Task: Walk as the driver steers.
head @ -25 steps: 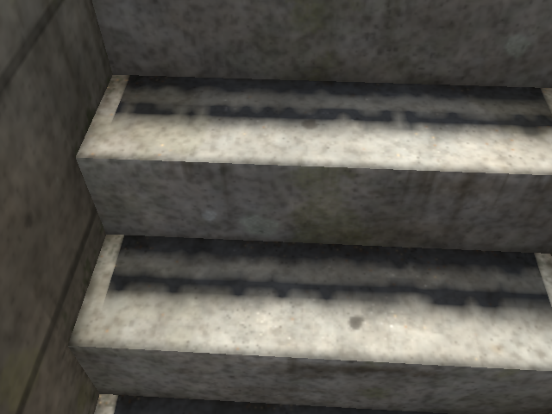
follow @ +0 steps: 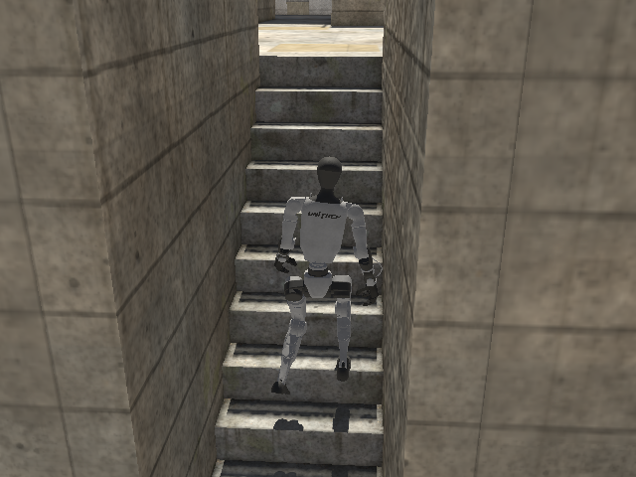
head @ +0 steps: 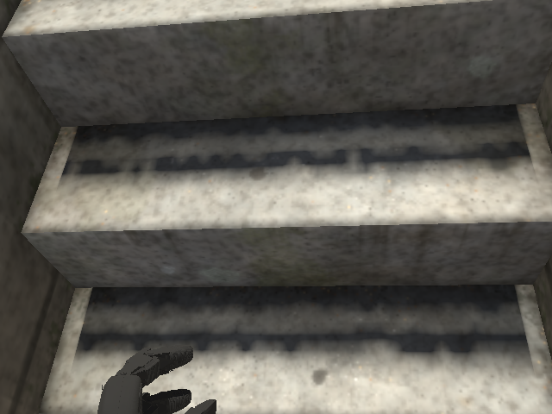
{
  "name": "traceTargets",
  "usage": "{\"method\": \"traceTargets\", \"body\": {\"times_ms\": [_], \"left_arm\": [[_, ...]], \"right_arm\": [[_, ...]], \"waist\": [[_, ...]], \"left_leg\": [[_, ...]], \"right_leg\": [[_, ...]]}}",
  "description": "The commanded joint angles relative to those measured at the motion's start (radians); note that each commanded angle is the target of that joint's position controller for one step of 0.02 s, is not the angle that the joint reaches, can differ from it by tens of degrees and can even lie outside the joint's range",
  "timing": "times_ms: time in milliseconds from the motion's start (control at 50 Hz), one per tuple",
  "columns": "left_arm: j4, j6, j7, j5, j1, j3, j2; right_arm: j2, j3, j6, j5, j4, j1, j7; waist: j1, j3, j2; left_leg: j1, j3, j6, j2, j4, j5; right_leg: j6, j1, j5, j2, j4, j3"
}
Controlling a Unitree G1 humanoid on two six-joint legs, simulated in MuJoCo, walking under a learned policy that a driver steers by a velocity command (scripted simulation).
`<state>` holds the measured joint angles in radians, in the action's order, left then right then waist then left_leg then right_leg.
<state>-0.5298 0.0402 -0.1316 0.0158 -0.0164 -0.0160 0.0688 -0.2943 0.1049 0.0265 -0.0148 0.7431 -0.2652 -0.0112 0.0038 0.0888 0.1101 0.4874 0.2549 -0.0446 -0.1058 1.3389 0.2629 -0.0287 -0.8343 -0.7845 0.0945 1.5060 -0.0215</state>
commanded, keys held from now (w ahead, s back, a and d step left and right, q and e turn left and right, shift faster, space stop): no key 1.00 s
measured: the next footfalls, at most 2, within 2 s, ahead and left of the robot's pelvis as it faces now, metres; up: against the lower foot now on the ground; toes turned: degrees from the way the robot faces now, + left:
left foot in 0.42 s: +0.20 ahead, +0.13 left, +0.00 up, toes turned +2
right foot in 0.84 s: +0.18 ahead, -0.04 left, +0.00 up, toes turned +2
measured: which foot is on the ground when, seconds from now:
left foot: up 0.00-0.40, down 0.42-1.00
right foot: down 0.00-0.42, up 0.44-0.82, down 0.84-1.00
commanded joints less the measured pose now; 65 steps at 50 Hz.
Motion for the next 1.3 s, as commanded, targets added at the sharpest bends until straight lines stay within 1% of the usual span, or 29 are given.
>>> {"method": "traceTargets", "body": {"times_ms": [20, 40, 80, 120, 240, 280, 300, 340, 360, 380, 400, 420, 440, 460, 480, 500, 520, 560, 600, 660, 700, 780, 840, 880, 900, 960, 1120, 1140, 1300], "left_arm": [[-0.019, -0.008, -0.015, 0.028, -0.133, 0.054, 0.157], [-0.037, -0.026, -0.001, 0.003, -0.063, 0.044, 0.119], [-0.074, -0.101, 0.024, 0.0, -0.085, 0.045, 0.134], [-0.096, -0.135, 0.027, -0.004, -0.095, 0.052, 0.15], [-0.077, -0.124, 0.001, 0.009, -0.139, 0.056, 0.204], [-0.068, -0.102, -0.006, 0.032, -0.092, 0.054, 0.221], [-0.078, -0.093, -0.015, 0.035, -0.073, 0.063, 0.245], [-0.071, -0.079, -0.015, 0.043, -0.131, 0.078, 0.283], [-0.056, -0.096, 0.0, 0.031, -0.104, 0.089, 0.309], [-0.074, -0.106, 0.016, 0.01, -0.117, 0.083, 0.286], [-0.089, -0.11, 0.041, -0.014, -0.105, 0.081, 0.256], [-0.084, -0.098, 0.051, -0.046, -0.051, 0.084, 0.243], [-0.088, -0.083, 0.061, -0.033, -0.095, 0.049, 0.079], [-0.103, -0.047, 0.063, -0.019, -0.31, 0.056, 0.04], [-0.089, -0.035, 0.059, 0.011, -0.29, 0.069, 0.106], [-0.072, -0.035, 0.073, 0.013, -0.23, 0.077, 0.145], [-0.066, -0.03, 0.076, 0.007, -0.182, 0.076, 0.165], [-0.074, -0.01, 0.083, 0.002, -0.165, 0.069, 0.155], [-0.08, -0.011, 0.084, -0.004, -0.163, 0.057, 0.128], [-0.157, 0.0, 0.073, 0.002, -0.181, 0.047, 0.116], [-0.209, 0.005, 0.052, 0.008, -0.258, 0.051, 0.104], [-0.261, -0.024, 0.067, -0.03, -0.27, 0.033, 0.065], [-0.29, -0.038, 0.061, -0.01, -0.297, 0.036, 0.103], [-0.269, -0.058, 0.059, -0.012, -0.27, 0.034, 0.142], [-0.269, -0.064, 0.062, -0.018, -0.281, 0.031, 0.122], [-0.281, -0.071, 0.056, -0.022, -0.315, 0.027, 0.118], [-0.326, -0.063, 0.052, -0.009, -0.357, 0.026, 0.129], [-0.318, -0.058, 0.043, -0.005, -0.348, 0.03, 0.124], [-0.356, -0.047, 0.04, 0.007, -0.381, 0.021, 0.098]], "right_arm": [[0.109, -0.055, -0.019, -0.06, -0.146, 0.075, 0.019], [0.086, -0.052, -0.052, -0.081, -0.127, 0.049, 0.02], [0.075, -0.039, -0.115, -0.083, -0.121, 0.005, -0.018], [0.082, -0.049, -0.143, -0.081, -0.138, 0.052, -0.029], [0.083, -0.06, -0.179, -0.043, -0.207, 0.176, -0.028], [0.085, -0.068, -0.184, -0.012, -0.202, 0.152, -0.019], [0.094, -0.073, -0.182, -0.012, -0.208, 0.139, -0.01], [0.111, -0.083, -0.161, 0.012, -0.218, 0.168, 0.002], [0.09, -0.063, -0.153, 0.003, -0.203, 0.114, -0.008], [0.076, -0.052, -0.137, -0.003, -0.182, 0.011, -0.02], [0.043, -0.035, -0.103, -0.006, -0.145, -0.087, -0.029], [0.036, -0.031, -0.074, -0.01, -0.11, -0.192, -0.027], [0.068, -0.057, -0.057, -0.037, -0.071, -0.129, -0.024], [-0.005, -0.053, -0.043, -0.042, -0.114, -0.016, -0.022], [0.03, -0.057, -0.038, -0.02, -0.135, 0.029, -0.022], [0.052, -0.065, -0.033, -0.02, -0.131, 0.06, -0.028], [0.074, -0.079, -0.028, -0.019, -0.139, 0.084, -0.04], [0.065, -0.07, -0.022, -0.024, -0.132, 0.05, -0.07], [0.041, -0.061, -0.01, -0.028, -0.114, 0.012, -0.084], [0.117, -0.084, 0.0, -0.009, -0.1, -0.052, -0.119], [0.128, -0.094, 0.029, -0.005, -0.074, -0.093, -0.111], [0.105, -0.093, 0.03, 0.013, -0.058, -0.1, -0.101], [0.109, -0.087, 0.039, 0.036, -0.025, -0.137, -0.079], [0.135, -0.086, 0.034, 0.03, -0.015, -0.202, -0.064], [0.134, -0.089, 0.029, 0.019, -0.003, -0.171, -0.067], [0.127, -0.094, 0.014, 0.007, -0.003, -0.128, -0.07], [0.126, -0.103, 0.019, 0.015, 0.033, -0.151, -0.07], [0.136, -0.106, 0.024, 0.004, 0.037, -0.143, -0.071], [0.142, -0.113, 0.022, 0.016, 0.081, -0.192, -0.075]], "waist": [[-0.012, -0.146, -0.27], [0.028, -0.153, -0.187], [0.058, -0.124, -0.185], [0.068, -0.076, -0.16], [0.058, -0.067, -0.152], [0.079, -0.052, -0.19], [0.096, -0.063, -0.266], [0.028, -0.101, -0.316], [0.047, -0.138, -0.439], [0.078, -0.203, -0.43], [0.121, -0.273, -0.344], [0.208, -0.247, -0.203], [0.118, -0.12, -0.012], [-0.048, -0.161, 0.112], [-0.041, -0.152, 0.005], [-0.044, -0.085, 0.002], [-0.026, -0.046, 0.001], [0.011, -0.051, 0.036], [0.021, -0.081, -0.017], [0.052, -0.157, 0.011], [0.033, -0.191, 0.067], [0.027, -0.152, -0.019], [0.018, -0.13, -0.074], [0.075, -0.156, -0.136], [0.045, -0.128, -0.149], [0.022, -0.089, -0.157], [0.01, -0.076, -0.112], [0.002, -0.082, -0.088], [0.004, -0.045, -0.114]], "left_leg": [[0.433, 0.027, 0.034, -0.089, 0.515, -0.025], [0.346, -0.064, 0.034, -0.091, 0.591, -0.122], [0.417, -0.092, 0.021, -0.089, 0.761, -0.052], [0.471, -0.059, 0.042, -0.07, 0.818, -0.058], [0.544, -0.046, 0.017, -0.004, 0.672, -0.044], [0.382, -0.191, 0.005, 0.052, 0.256, -0.013], [0.294, -0.272, 0.013, 0.107, 0.063, 0.046], [0.088, -0.413, 0.049, 0.129, -0.247, 0.235], [-0.037, -0.381, 0.087, 0.144, -0.265, 0.23], [-0.112, -0.331, 0.124, 0.137, -0.362, 0.262], [-0.23, -0.352, 0.15, 0.102, -0.533, 0.116], [-0.28, -0.362, 0.196, 0.097, -0.883, -0.186], [-0.313, -0.159, 0.23, 0.148, -0.821, -0.361], [-0.223, 0.183, 0.357, 0.343, -0.831, -0.744], [-0.143, 0.193, 0.352, 0.371, -0.915, -0.193], [-0.078, 0.163, 0.334, 0.332, -0.975, 0.225], [-0.07, 0.15, 0.303, 0.293, -0.994, 0.398], [-0.094, 0.061, 0.273, 0.26, -0.991, 0.318], [-0.189, 0.046, 0.232, 0.276, -1.006, 0.058], [-0.378, -0.029, 0.14, 0.305, -1.067, -0.322], [-0.372, -0.063, 0.191, 0.316, -1.038, -0.46], [-0.382, -0.097, 0.194, 0.308, -1.001, -0.538], [-0.467, -0.12, 0.14, 0.262, -0.948, -0.735], [-0.457, -0.123, 0.132, 0.219, -1.01, -0.456], [-0.446, -0.137, 0.14, 0.205, -1.016, -0.365], [-0.419, -0.147, 0.153, 0.2, -1.02, -0.345], [-0.39, -0.143, 0.152, 0.211, -1.031, -0.288], [-0.377, -0.157, 0.151, 0.207, -1.026, -0.325], [-0.353, -0.149, 0.15, 0.216, -1.043, -0.216]], "right_leg": [[0.116, 0.41, 0.516, 0.12, -0.567, 0.396], [0.158, 0.338, 0.553, 0.092, -0.555, 0.367], [0.221, 0.356, 0.66, 0.132, -0.616, 0.388], [0.239, 0.323, 0.643, 0.165, -0.67, 0.434], [0.234, 0.416, 0.787, 0.215, -0.777, 0.363], [0.191, 0.376, 0.736, 0.174, -0.862, 0.243], [0.188, 0.392, 0.723, 0.162, -0.902, 0.219], [0.171, 0.449, 0.782, 0.159, -1.017, 0.146], [0.174, 0.462, 1.091, 0.194, -0.989, 0.16], [0.164, 0.556, 1.381, 0.181, -0.881, 0.122], [0.142, 0.629, 1.509, 0.108, -0.696, 0.057], [0.101, 0.632, 1.284, 0.009, -0.373, -0.003], [0.07, 0.258, 0.499, -0.117, -0.016, 0.055], [0.012, 0.226, 0.423, -0.161, 0.218, 0.186], [0.005, 0.225, 0.438, -0.115, 0.12, 0.201], [0.012, 0.178, 0.424, -0.115, 0.087, 0.155], [0.021, 0.147, 0.457, -0.117, 0.04, 0.157], [0.033, 0.182, 0.555, -0.13, -0.05, 0.124], [0.017, 0.215, 0.566, -0.147, -0.174, 0.124], [0.013, 0.277, 0.328, -0.154, -0.481, 0.093], [0.042, 0.411, 0.319, -0.118, -0.594, 0.048], [0.068, 0.542, 0.467, -0.105, -0.979, 0.012], [0.086, 0.606, 0.763, -0.062, -1.137, 0.113], [0.103, 0.642, 0.925, -0.017, -1.064, 0.146], [0.107, 0.619, 0.839, -0.012, -1.092, 0.159], [0.112, 0.623, 0.839, 0.0, -1.127, 0.167], [0.114, 0.66, 0.803, 0.012, -1.14, 0.165], [0.114, 0.674, 0.828, 0.018, -1.145, 0.167], [0.126, 0.659, 0.719, 0.01, -1.168, 0.162]]}}
Keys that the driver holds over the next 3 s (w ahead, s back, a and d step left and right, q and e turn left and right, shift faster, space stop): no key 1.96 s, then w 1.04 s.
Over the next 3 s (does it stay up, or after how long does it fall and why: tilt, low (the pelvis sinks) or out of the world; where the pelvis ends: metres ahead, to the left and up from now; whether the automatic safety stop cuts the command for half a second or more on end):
stays up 0.49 0.18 0.41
